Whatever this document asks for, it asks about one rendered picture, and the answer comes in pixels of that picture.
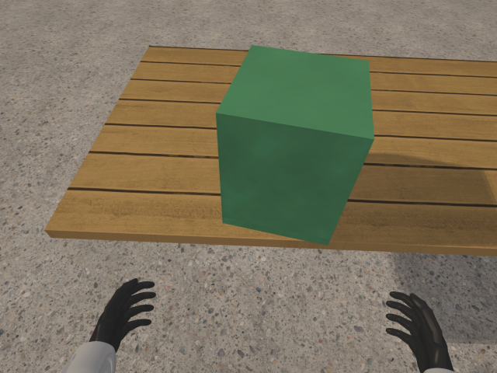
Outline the table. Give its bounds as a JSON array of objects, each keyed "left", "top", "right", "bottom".
[{"left": 44, "top": 46, "right": 497, "bottom": 256}]

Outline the carton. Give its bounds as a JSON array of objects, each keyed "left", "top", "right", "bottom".
[{"left": 216, "top": 45, "right": 374, "bottom": 246}]

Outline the robot left hand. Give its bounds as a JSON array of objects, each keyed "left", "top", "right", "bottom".
[{"left": 89, "top": 278, "right": 156, "bottom": 352}]

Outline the robot left forearm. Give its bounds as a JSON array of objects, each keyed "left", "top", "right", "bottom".
[{"left": 59, "top": 341, "right": 116, "bottom": 373}]

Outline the robot right hand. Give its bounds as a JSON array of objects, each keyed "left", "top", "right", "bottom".
[{"left": 386, "top": 291, "right": 454, "bottom": 373}]

